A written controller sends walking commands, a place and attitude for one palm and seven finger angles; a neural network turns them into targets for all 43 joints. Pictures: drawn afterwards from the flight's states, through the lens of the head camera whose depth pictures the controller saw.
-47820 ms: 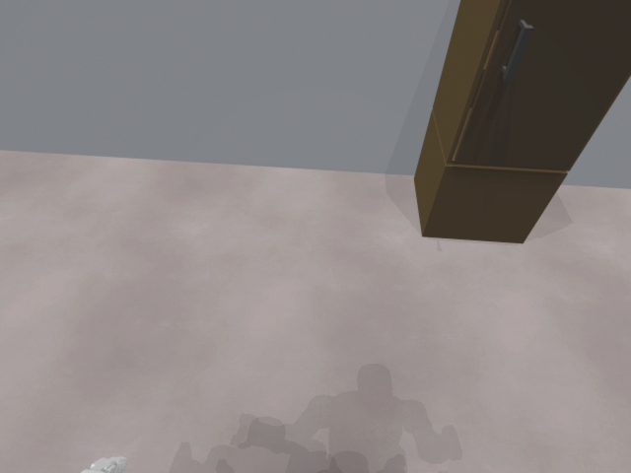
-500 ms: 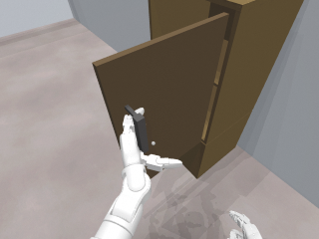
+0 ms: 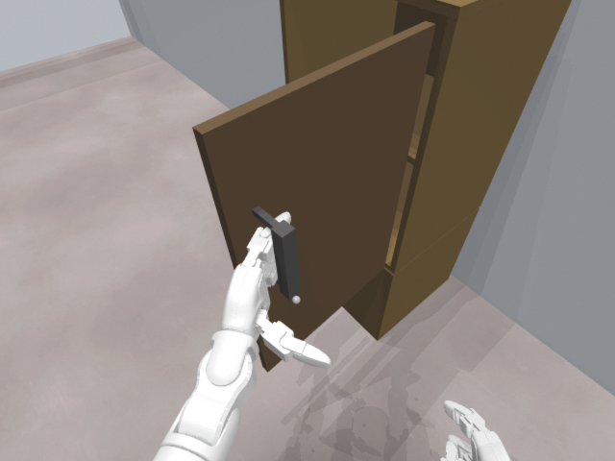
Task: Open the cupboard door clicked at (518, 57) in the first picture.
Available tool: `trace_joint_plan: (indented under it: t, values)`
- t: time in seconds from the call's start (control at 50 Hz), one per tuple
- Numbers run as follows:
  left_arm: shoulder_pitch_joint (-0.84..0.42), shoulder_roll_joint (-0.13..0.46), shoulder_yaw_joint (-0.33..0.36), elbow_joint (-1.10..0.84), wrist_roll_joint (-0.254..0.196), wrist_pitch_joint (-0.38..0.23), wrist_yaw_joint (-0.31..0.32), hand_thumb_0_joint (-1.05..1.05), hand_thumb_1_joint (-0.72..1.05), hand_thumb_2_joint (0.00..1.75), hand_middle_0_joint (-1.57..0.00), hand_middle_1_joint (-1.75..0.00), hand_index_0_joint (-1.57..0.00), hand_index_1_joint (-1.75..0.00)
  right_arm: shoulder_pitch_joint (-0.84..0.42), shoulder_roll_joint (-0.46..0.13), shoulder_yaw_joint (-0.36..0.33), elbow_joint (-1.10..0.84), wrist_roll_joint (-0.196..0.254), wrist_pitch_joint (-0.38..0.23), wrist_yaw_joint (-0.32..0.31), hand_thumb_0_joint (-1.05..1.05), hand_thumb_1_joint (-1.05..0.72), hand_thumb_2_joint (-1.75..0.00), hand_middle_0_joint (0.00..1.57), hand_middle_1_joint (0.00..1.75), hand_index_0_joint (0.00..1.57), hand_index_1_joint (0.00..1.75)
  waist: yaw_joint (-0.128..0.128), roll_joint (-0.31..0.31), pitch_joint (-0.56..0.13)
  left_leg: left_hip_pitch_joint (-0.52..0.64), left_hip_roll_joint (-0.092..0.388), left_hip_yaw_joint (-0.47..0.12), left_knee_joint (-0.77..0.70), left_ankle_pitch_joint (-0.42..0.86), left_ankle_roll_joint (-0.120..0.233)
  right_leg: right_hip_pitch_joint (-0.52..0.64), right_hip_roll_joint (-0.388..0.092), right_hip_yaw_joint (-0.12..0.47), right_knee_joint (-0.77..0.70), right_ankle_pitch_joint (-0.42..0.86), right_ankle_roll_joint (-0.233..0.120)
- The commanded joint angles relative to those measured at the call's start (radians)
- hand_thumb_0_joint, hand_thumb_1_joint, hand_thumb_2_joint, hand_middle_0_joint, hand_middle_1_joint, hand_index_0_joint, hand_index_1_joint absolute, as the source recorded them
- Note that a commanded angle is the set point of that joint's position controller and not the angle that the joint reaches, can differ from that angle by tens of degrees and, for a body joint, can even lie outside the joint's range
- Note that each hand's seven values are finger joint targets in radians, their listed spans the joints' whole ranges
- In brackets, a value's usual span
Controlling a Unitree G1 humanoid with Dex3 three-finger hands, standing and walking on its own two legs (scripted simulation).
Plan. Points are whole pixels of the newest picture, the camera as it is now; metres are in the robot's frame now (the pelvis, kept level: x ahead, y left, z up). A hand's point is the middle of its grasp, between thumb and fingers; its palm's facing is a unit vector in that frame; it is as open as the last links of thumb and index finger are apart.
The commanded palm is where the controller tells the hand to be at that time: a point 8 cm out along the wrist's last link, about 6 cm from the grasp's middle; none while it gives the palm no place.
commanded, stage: slide the hand sideways off the handle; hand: left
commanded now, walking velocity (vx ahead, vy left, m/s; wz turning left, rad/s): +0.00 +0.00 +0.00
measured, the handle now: (276, 254) +0.37 +0.06 +0.08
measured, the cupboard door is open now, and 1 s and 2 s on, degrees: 94 94 94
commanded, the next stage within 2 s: draw the hand back to the body in 0.78 s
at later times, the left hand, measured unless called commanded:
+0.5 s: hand (255, 328) +0.26 +0.08 +0.08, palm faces -0.11 -0.99 -0.02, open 16.3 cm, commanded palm +0.23 +0.14 +0.08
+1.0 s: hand (217, 352) +0.23 +0.11 +0.08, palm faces -0.10 -0.99 -0.04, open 16.3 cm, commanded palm +0.20 +0.18 +0.09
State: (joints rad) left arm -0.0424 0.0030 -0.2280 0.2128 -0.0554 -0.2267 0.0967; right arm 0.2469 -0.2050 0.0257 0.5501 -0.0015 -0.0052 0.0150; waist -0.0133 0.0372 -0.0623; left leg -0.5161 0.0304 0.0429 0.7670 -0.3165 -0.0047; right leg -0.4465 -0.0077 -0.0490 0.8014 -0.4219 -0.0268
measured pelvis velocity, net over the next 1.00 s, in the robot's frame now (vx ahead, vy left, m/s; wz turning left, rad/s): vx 0.02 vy -0.01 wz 0.03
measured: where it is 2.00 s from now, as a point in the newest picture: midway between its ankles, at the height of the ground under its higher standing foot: outside the picture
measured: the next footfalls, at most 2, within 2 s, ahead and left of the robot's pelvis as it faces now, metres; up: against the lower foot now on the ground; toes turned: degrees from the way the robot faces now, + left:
none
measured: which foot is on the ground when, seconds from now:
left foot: down 0.00-1.00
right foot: down 0.00-1.00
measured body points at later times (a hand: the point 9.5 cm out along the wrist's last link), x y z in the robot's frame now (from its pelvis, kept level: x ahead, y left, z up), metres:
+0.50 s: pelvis +0.02 -0.01 +0.00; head +0.04 -0.04 +0.45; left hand +0.26 +0.13 +0.08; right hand +0.21 -0.23 -0.09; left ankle +0.05 +0.12 -0.71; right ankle +0.00 -0.10 -0.71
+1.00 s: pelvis +0.02 -0.01 -0.01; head +0.03 -0.04 +0.44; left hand +0.23 +0.17 +0.09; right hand +0.20 -0.24 -0.09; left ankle +0.05 +0.13 -0.71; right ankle +0.00 -0.10 -0.71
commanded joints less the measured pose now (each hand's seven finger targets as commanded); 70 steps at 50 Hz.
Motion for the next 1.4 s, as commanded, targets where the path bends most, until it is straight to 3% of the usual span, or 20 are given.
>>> trace_joint_plan:
  t: [0.0, 0.06, 0.1, 0.28, 0.42, 0.46, 0.48, 0.58, 0.6, 0.72, 0.8, 0.88, 0.9, 0.96, 1.02, 1.12, 1.16, 1.3, 1.36, 1.38]
  values:
    - [-0.182, 0.068, 0.081, -0.266, -0.008, -0.053, -0.017, 0.00, -0.50, 0.30, -0.15, -0.30, -0.15, -0.30, -0.125, -0.097, -0.030, -0.170, 0.010, -0.050, -0.014, 0.00, -0.90, -0.90, 0.20, 0.30, 0.20, 0.30, 0.024, -0.094, -0.164, 0.157, -0.031, -0.029, -0.109, 0.018, 0.026, -0.002, 0.016, 0.032, -0.190, 0.123, 0.008]
    - [-0.127, 0.075, 0.095, -0.336, -0.036, -0.055, -0.037, 0.00, -0.50, 0.30, -0.15, -0.30, -0.15, -0.30, -0.127, -0.096, -0.029, -0.177, 0.013, -0.058, -0.020, 0.00, -0.90, -0.90, 0.20, 0.30, 0.20, 0.30, 0.026, -0.080, -0.189, 0.175, -0.031, -0.027, -0.105, 0.055, 0.026, 0.027, 0.019, 0.032, -0.190, 0.171, 0.009]
    - [-0.092, 0.061, 0.074, -0.369, -0.044, -0.059, -0.054, 0.00, -0.50, 0.30, -0.15, -0.30, -0.15, -0.30, -0.125, -0.095, -0.029, -0.178, 0.016, -0.068, -0.020, 0.00, -0.90, -0.90, 0.20, 0.30, 0.20, 0.30, 0.013, -0.064, -0.171, 0.177, -0.030, -0.029, -0.098, 0.069, 0.025, 0.008, 0.021, 0.026, -0.181, 0.204, 0.013]
    - [0.067, 0.103, 0.095, -0.467, -0.048, -0.059, -0.105, 0.00, -0.50, 0.30, -0.15, -0.30, -0.15, -0.30, -0.107, -0.102, -0.035, -0.192, 0.015, -0.102, -0.024, 0.00, -0.90, -0.90, 0.20, 0.30, 0.20, 0.30, 0.006, -0.087, -0.180, 0.167, -0.036, -0.037, -0.065, 0.117, 0.028, 0.005, 0.021, 0.026, -0.145, 0.292, 0.018]
    - [0.200, 0.146, 0.150, -0.547, -0.077, -0.052, -0.152, 0.00, -0.50, 0.30, -0.15, -0.30, -0.15, -0.30, -0.097, -0.102, -0.035, -0.207, 0.015, -0.119, -0.032, 0.00, -0.90, -0.90, 0.20, 0.30, 0.20, 0.30, 0.016, -0.082, -0.202, 0.150, -0.042, -0.037, -0.037, 0.160, 0.029, 0.029, 0.015, 0.032, -0.121, 0.384, 0.026]
    - [0.280, 0.182, 0.198, -0.550, -0.089, -0.052, -0.165, 0.00, -0.50, 0.30, -0.15, -0.30, -0.15, -0.30, -0.090, -0.106, -0.036, -0.207, 0.016, -0.121, -0.034, 0.00, -0.90, -0.90, 0.20, 0.30, 0.20, 0.30, 0.024, -0.095, -0.196, 0.131, -0.044, -0.035, -0.030, 0.169, 0.027, 0.053, 0.010, 0.041, -0.123, 0.425, 0.031]
    - [0.286, 0.164, 0.179, -0.571, -0.091, -0.055, -0.174, 0.00, -0.50, 0.30, -0.15, -0.30, -0.15, -0.30, -0.095, -0.102, -0.034, -0.213, 0.017, -0.123, -0.035, 0.00, -0.90, -0.90, 0.20, 0.30, 0.20, 0.30, 0.018, -0.079, -0.190, 0.130, -0.045, -0.035, -0.027, 0.173, 0.027, 0.045, 0.008, 0.040, -0.115, 0.440, 0.033]
    - [0.346, 0.209, 0.227, -0.613, -0.118, -0.070, -0.218, 0.00, -0.50, 0.30, -0.15, -0.30, -0.15, -0.30, -0.086, -0.111, -0.038, -0.219, 0.018, -0.136, -0.043, 0.00, -0.90, -0.90, 0.20, 0.30, 0.20, 0.30, 0.005, -0.098, -0.167, 0.092, -0.046, -0.040, 0.003, 0.150, 0.027, 0.030, -0.002, 0.061, -0.115, 0.462, 0.050]
    - [0.371, 0.228, 0.252, -0.612, -0.124, -0.076, -0.227, 0.00, -0.50, 0.30, -0.15, -0.30, -0.15, -0.30, -0.080, -0.113, -0.040, -0.218, 0.019, -0.138, -0.046, 0.00, -0.90, -0.90, 0.20, 0.30, 0.20, 0.30, 0.007, -0.107, -0.168, 0.082, -0.047, -0.041, 0.007, 0.145, 0.025, 0.033, -0.003, 0.063, -0.114, 0.457, 0.051]
    - [0.398, 0.234, 0.253, -0.642, -0.161, -0.101, -0.287, 0.00, -0.50, 0.30, -0.15, -0.30, -0.15, -0.30, -0.073, -0.122, -0.042, -0.221, 0.024, -0.165, -0.057, 0.00, -0.90, -0.90, 0.20, 0.30, 0.20, 0.30, -0.001, -0.073, -0.170, 0.063, -0.050, -0.050, 0.034, 0.120, 0.024, -0.003, -0.006, 0.075, -0.109, 0.402, 0.052]
    - [0.351, 0.237, 0.243, -0.623, -0.165, -0.095, -0.293, 0.00, -0.50, 0.30, -0.15, -0.30, -0.15, -0.30, -0.074, -0.129, -0.043, -0.216, 0.028, -0.179, -0.066, 0.00, -0.90, -0.90, 0.20, 0.30, 0.20, 0.30, -0.015, -0.081, -0.132, 0.043, -0.046, -0.058, 0.044, 0.078, 0.025, -0.052, -0.004, 0.079, -0.120, 0.297, 0.048]
    - [0.373, 0.258, 0.272, -0.645, -0.165, -0.085, -0.275, 0.00, -0.50, 0.30, -0.15, -0.30, -0.15, -0.30, -0.077, -0.126, -0.043, -0.223, 0.029, -0.190, -0.066, 0.00, -0.90, -0.90, 0.20, 0.30, 0.20, 0.30, 0.008, -0.079, -0.171, 0.053, -0.043, -0.058, 0.035, 0.089, 0.026, -0.028, -0.002, 0.072, -0.114, 0.279, 0.041]
    - [0.380, 0.288, 0.307, -0.659, -0.165, -0.081, -0.270, 0.00, -0.50, 0.30, -0.15, -0.30, -0.15, -0.30, -0.077, -0.127, -0.045, -0.222, 0.030, -0.189, -0.069, 0.00, -0.90, -0.90, 0.20, 0.30, 0.20, 0.30, 0.020, -0.069, -0.193, 0.062, -0.043, -0.055, 0.029, 0.099, 0.026, -0.009, 0.000, 0.072, -0.112, 0.290, 0.038]
    - [0.418, 0.289, 0.313, -0.701, -0.168, -0.065, -0.261, 0.00, -0.50, 0.30, -0.15, -0.30, -0.15, -0.30, -0.088, -0.119, -0.038, -0.231, 0.035, -0.191, -0.069, 0.00, -0.90, -0.90, 0.20, 0.30, 0.20, 0.30, 0.034, -0.027, -0.190, 0.087, -0.043, -0.053, 0.002, 0.116, 0.028, 0.009, 0.011, 0.045, -0.110, 0.286, 0.028]
    - [0.447, 0.294, 0.341, -0.687, -0.188, -0.041, -0.269, 0.00, -0.50, 0.30, -0.15, -0.30, -0.15, -0.30, -0.092, -0.119, -0.034, -0.225, 0.039, -0.194, -0.074, 0.00, -0.90, -0.90, 0.20, 0.30, 0.20, 0.30, 0.030, -0.067, -0.141, 0.083, -0.040, -0.054, -0.011, 0.103, 0.027, 0.007, 0.013, 0.043, -0.132, 0.291, 0.035]
    - [0.432, 0.305, 0.348, -0.719, -0.212, -0.005, -0.307, 0.00, -0.50, 0.30, -0.15, -0.30, -0.15, -0.30, -0.101, -0.127, -0.028, -0.222, 0.045, -0.207, -0.083, 0.00, -0.90, -0.90, 0.20, 0.30, 0.20, 0.30, 0.022, -0.038, -0.097, 0.107, -0.039, -0.059, -0.036, 0.078, 0.027, -0.008, 0.019, 0.036, -0.165, 0.230, 0.033]
    - [0.423, 0.325, 0.370, -0.720, -0.222, 0.006, -0.316, 0.00, -0.50, 0.30, -0.15, -0.30, -0.15, -0.30, -0.103, -0.133, -0.028, -0.218, 0.046, -0.214, -0.089, 0.00, -0.90, -0.90, 0.20, 0.30, 0.20, 0.30, 0.021, -0.057, -0.091, 0.114, -0.038, -0.064, -0.041, 0.066, 0.029, -0.007, 0.020, 0.037, -0.183, 0.192, 0.032]
    - [0.407, 0.347, 0.403, -0.775, -0.242, 0.037, -0.344, 0.00, -0.43, 0.33, -0.15, -0.30, -0.15, -0.30, -0.110, -0.133, -0.018, -0.205, 0.050, -0.242, -0.100, 0.00, -0.90, -0.90, 0.20, 0.30, 0.20, 0.30, 0.037, 0.014, -0.105, 0.184, -0.035, -0.077, -0.090, 0.083, 0.027, 0.016, 0.028, -0.002, -0.187, 0.206, 0.022]
    - [0.423, 0.375, 0.453, -0.750, -0.254, 0.067, -0.351, 0.00, -0.32, 0.37, -0.16, -0.30, -0.16, -0.30, -0.121, -0.135, -0.019, -0.191, 0.052, -0.247, -0.103, 0.00, -0.90, -0.90, 0.20, 0.30, 0.20, 0.30, 0.044, -0.019, -0.089, 0.189, -0.032, -0.078, -0.103, 0.087, 0.027, 0.038, 0.031, -0.004, -0.208, 0.210, 0.023]
    - [0.364, 0.462, 0.445, -0.878, -0.112, 0.053, -0.202, 0.00, -0.29, 0.39, -0.16, -0.30, -0.16, -0.30, -0.136, -0.120, -0.018, -0.192, 0.030, -0.233, -0.127, 0.00, -0.90, -0.90, 0.20, 0.30, 0.20, 0.30, 0.073, -0.022, -0.058, 0.210, -0.026, -0.045, -0.140, 0.079, 0.029, 0.048, 0.008, 0.053, -0.296, 0.199, 0.015]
